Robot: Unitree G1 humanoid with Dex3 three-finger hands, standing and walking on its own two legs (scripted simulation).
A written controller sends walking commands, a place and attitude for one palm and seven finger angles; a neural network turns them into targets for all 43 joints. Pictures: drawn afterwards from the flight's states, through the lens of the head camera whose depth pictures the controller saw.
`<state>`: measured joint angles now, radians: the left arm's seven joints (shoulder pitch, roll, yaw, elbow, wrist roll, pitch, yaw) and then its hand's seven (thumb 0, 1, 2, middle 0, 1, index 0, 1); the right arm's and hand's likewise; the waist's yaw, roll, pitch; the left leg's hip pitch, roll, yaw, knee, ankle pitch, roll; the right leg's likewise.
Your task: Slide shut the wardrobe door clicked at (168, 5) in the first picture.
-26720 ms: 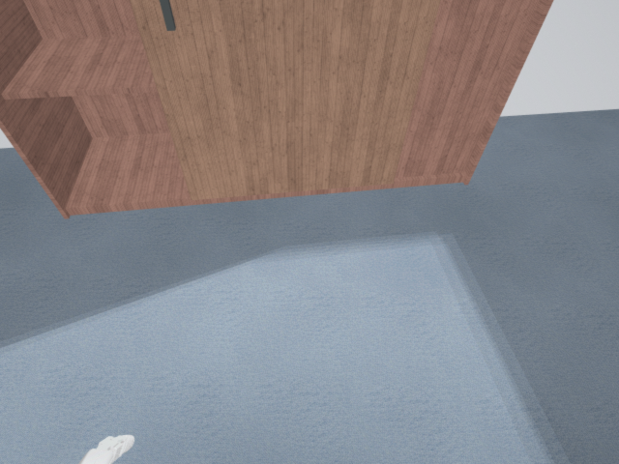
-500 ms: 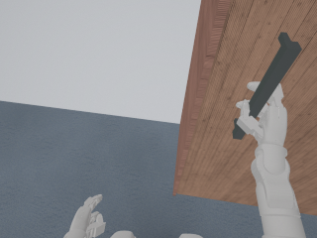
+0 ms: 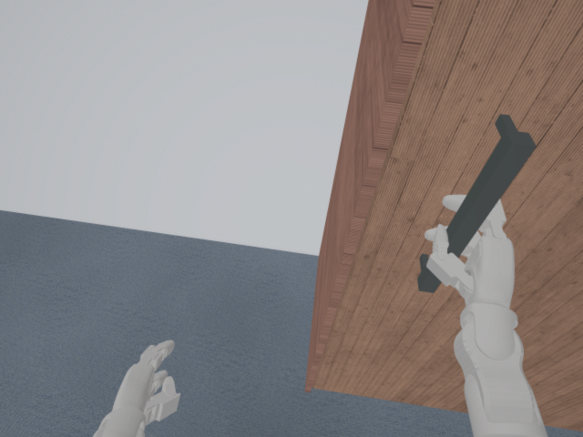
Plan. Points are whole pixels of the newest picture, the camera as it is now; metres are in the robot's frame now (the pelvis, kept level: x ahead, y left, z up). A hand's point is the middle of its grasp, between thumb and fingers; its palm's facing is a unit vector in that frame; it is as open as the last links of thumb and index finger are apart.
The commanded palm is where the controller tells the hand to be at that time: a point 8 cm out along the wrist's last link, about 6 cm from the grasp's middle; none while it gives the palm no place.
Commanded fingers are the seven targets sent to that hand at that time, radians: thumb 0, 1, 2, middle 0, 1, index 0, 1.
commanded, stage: stop walking and hold the door there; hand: right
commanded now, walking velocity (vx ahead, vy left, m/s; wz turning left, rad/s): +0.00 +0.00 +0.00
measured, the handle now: (459, 217) +0.36 -0.21 +0.15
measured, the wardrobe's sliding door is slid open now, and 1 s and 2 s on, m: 0.00 0.00 0.00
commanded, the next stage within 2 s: loosen the grip on the handle in 0.14 s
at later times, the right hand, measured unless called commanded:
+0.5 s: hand (441, 254) +0.31 -0.18 +0.13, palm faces +0.34 +0.93 -0.11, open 9.6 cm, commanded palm +0.27 -0.22 +0.13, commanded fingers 0.00 0.55 -0.20 0.40 1.33 0.40 1.33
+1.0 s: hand (446, 260) +0.31 -0.19 +0.12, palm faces +0.32 +0.94 -0.11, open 14.6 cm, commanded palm +0.27 -0.24 +0.12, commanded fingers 0.00 0.55 -0.20 0.25 1.15 0.25 1.15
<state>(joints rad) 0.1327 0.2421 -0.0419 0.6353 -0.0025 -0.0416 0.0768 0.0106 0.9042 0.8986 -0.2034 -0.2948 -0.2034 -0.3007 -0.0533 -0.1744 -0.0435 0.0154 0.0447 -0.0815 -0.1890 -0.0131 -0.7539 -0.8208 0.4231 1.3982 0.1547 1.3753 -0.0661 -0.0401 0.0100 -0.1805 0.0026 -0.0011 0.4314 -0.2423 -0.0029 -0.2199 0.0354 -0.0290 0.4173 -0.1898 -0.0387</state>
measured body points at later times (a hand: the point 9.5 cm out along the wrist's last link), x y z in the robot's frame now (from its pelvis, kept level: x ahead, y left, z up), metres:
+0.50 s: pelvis -0.02 +0.03 -0.01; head -0.04 +0.04 +0.44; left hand +0.16 +0.26 -0.09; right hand +0.29 -0.23 +0.14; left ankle -0.01 +0.12 -0.74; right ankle +0.02 -0.09 -0.74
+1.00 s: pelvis +0.00 +0.02 -0.02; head +0.00 +0.04 +0.43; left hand +0.17 +0.26 -0.11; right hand +0.29 -0.24 +0.12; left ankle -0.01 +0.12 -0.74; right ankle +0.02 -0.09 -0.74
